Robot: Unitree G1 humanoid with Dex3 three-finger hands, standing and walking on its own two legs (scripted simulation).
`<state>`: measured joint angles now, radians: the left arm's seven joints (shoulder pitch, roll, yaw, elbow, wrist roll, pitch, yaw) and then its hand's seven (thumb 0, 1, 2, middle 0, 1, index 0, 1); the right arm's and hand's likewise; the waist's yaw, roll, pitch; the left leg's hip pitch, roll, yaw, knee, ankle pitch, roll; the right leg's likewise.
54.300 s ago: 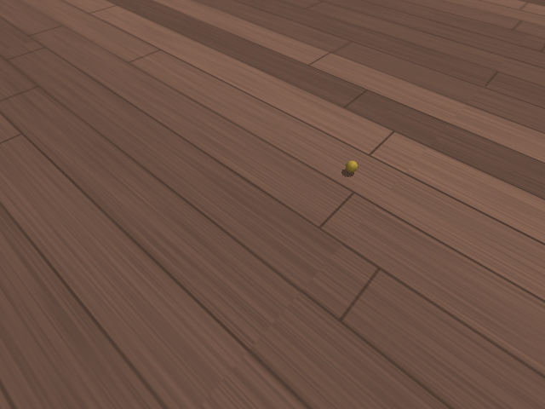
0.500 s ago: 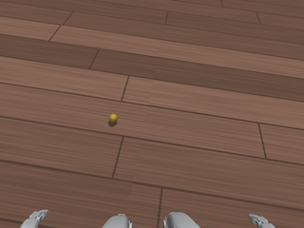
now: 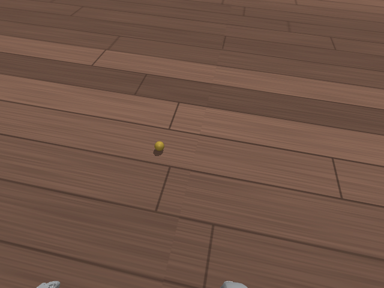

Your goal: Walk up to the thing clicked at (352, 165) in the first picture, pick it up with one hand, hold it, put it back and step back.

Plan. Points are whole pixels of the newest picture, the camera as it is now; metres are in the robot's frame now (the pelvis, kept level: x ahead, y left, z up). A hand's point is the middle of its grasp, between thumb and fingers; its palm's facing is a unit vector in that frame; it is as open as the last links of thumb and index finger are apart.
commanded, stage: step back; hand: left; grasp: from above
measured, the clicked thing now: (159, 146) +1.04 +0.22 -0.73
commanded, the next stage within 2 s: stand in 0.84 s
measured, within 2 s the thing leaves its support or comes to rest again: neither
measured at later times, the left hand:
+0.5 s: hand out of the picture +0.06 +0.26 -0.15, palm faces +0.00 -0.94 -0.35, open 7.4 cm
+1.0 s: hand (85, 284) +0.15 +0.24 -0.13, palm faces -0.05 -0.94 -0.34, open 7.4 cm
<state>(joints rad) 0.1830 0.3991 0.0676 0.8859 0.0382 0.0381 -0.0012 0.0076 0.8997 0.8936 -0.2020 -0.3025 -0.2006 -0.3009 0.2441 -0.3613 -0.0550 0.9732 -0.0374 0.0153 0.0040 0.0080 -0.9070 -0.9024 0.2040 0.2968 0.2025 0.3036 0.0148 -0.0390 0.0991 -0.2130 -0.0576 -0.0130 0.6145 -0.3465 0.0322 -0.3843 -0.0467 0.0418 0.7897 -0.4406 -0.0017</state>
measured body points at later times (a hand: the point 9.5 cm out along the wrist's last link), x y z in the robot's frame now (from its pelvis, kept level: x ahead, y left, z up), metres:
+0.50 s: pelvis +0.00 +0.00 +0.01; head +0.01 +0.01 +0.46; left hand +0.06 +0.31 -0.12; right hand +0.08 -0.31 -0.11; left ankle +0.03 +0.11 -0.72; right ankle +0.00 -0.14 -0.72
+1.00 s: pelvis +0.03 +0.00 +0.02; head +0.05 +0.00 +0.47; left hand +0.16 +0.29 -0.10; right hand +0.14 -0.30 -0.11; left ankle +0.03 +0.11 -0.72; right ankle +0.01 -0.13 -0.72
